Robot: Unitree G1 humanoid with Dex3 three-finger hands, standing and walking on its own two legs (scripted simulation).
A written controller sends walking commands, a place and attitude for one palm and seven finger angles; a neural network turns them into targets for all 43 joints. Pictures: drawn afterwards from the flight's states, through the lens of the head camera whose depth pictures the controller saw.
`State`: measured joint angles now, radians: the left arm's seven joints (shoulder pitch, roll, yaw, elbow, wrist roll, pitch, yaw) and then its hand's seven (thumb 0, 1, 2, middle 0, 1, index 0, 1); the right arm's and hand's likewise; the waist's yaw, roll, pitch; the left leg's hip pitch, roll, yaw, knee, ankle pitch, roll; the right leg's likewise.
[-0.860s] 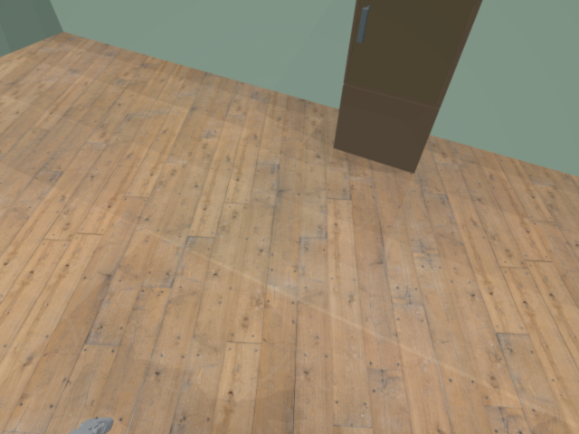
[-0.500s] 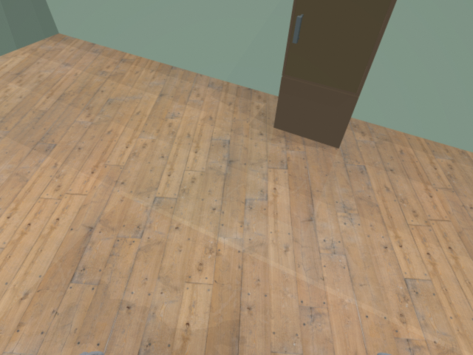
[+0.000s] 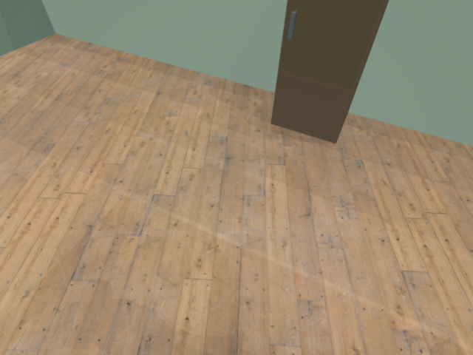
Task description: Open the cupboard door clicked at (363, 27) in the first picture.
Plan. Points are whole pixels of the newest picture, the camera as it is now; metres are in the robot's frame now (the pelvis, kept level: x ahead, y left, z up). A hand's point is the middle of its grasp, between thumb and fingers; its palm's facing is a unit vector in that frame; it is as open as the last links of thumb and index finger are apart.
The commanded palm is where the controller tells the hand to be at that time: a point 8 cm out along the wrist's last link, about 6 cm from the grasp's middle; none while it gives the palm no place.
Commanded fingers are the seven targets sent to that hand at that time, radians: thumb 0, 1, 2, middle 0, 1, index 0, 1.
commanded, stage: look at it before walking up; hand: left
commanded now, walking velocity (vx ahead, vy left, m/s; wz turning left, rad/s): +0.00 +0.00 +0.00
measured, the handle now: (293, 24) +1.67 -0.21 -0.08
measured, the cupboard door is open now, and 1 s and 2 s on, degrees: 0 0 0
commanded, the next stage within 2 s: walk to a spot facing it in 0.58 s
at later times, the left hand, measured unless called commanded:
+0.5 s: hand out of the picture +0.07 +0.24 -0.16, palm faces -0.03 -0.94 -0.34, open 7.3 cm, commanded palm none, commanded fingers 0.00 0.90 0.90 -0.20 -0.30 -0.20 -0.30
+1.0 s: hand out of the picture +0.04 +0.20 -0.19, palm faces +0.02 -0.98 -0.18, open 7.3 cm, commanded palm none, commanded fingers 0.00 0.90 0.90 -0.20 -0.30 -0.20 -0.30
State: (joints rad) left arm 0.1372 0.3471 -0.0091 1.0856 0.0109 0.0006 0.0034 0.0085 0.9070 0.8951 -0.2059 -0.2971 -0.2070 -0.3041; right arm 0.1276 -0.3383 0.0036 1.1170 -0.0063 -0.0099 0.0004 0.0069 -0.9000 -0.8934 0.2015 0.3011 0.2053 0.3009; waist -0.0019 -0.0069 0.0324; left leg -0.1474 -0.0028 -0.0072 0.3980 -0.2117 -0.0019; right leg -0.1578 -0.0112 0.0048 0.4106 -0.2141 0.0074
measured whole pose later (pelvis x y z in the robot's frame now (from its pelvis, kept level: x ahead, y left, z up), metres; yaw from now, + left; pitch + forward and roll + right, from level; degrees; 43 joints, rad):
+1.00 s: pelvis +0.06 +0.01 -0.02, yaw +0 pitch +0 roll -1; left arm 0.35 0.22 0.01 1.10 0.02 -0.01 -0.01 0.01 0.91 0.90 -0.20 -0.30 -0.21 -0.30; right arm 0.30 -0.22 0.00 1.12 -0.02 -0.01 0.00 0.01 -0.90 -0.89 0.20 0.30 0.20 0.30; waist 0.01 -0.01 -0.02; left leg -0.19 0.03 0.03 0.60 -0.42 0.01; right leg -0.16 0.01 0.00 0.54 -0.38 0.01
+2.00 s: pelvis +0.48 +0.04 +0.00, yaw -2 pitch -1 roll -1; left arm 0.32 0.19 0.07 1.10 0.03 -0.01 -0.01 0.01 0.91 0.90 -0.20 -0.30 -0.20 -0.30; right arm 0.25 -0.15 -0.05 1.04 -0.02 -0.10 -0.03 -0.02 -0.95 -0.89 0.20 0.30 0.21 0.30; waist 0.02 -0.05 0.04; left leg -0.17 0.04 0.22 0.42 -0.25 0.06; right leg -0.51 -0.10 -0.06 1.18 -0.27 0.02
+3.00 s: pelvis +0.84 +0.00 -0.01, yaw -11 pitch -2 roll -2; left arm 0.36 0.13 0.06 1.12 0.02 0.04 0.01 0.01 0.91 0.90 -0.20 -0.30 -0.20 -0.30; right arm 0.09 -0.10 -0.03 0.99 -0.01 -0.04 -0.04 -0.02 -0.92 -0.89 0.20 0.30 0.20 0.30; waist 0.05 -0.03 0.09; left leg -0.30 0.12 0.25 0.55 -0.21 0.05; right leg -0.40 -0.05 -0.08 1.13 -0.50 0.03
